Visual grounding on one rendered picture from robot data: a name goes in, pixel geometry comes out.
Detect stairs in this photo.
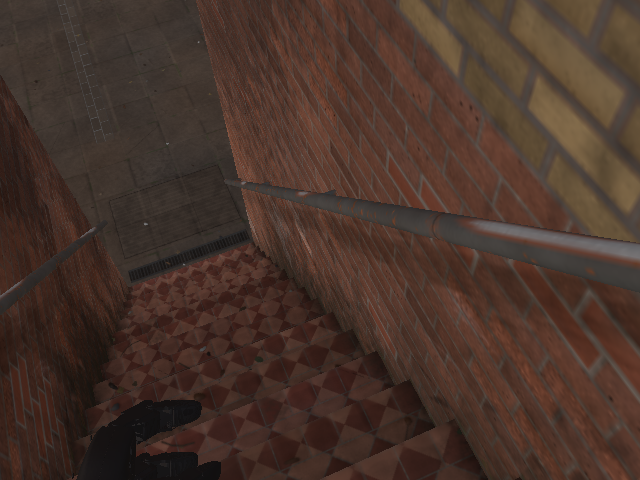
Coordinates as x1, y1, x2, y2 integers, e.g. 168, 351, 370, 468
67, 242, 522, 480

